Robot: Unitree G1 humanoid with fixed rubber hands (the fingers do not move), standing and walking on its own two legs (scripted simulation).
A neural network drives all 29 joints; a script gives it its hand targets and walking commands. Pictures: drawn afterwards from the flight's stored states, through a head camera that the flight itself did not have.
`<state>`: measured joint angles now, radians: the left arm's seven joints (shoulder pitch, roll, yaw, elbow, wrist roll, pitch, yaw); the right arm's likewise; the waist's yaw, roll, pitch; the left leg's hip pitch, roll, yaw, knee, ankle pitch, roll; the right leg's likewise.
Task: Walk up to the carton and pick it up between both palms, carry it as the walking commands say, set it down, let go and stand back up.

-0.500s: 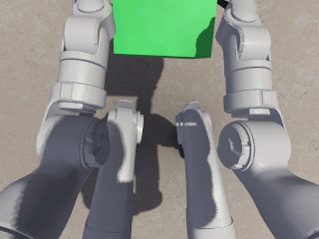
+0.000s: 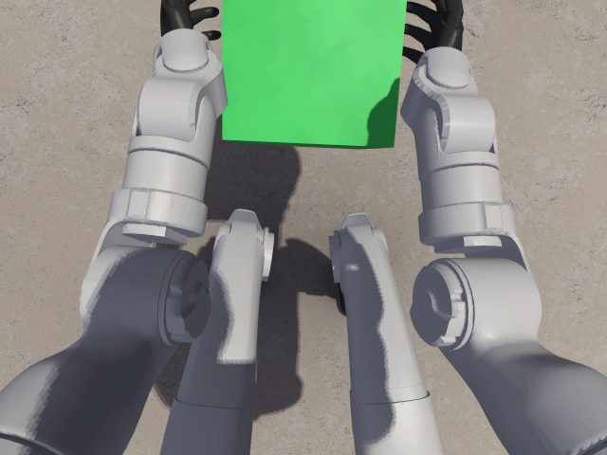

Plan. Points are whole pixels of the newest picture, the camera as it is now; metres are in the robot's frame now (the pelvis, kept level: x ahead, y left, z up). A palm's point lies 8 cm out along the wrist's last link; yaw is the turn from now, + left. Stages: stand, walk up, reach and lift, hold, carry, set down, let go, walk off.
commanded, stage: reach and lift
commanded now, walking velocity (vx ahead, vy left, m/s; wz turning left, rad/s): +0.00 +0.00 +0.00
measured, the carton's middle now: (309, 19) +0.57 +0.00 -0.15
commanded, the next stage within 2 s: none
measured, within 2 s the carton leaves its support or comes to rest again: neither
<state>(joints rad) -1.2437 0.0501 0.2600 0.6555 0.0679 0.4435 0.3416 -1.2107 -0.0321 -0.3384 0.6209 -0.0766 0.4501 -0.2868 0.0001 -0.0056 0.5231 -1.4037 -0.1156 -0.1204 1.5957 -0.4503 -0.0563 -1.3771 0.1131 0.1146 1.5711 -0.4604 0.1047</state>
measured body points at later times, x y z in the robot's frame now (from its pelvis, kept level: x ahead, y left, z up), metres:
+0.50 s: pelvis +0.00 +0.00 +0.06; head +0.27 +0.01 +0.41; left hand +0.50 +0.13 -0.01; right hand +0.50 -0.13 -0.01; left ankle +0.15 +0.12 -0.53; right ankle +0.15 -0.15 -0.53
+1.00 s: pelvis +0.01 +0.00 +0.11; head +0.24 +0.01 +0.49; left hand +0.48 +0.13 +0.06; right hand +0.47 -0.14 +0.06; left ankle +0.15 +0.12 -0.53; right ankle +0.15 -0.15 -0.53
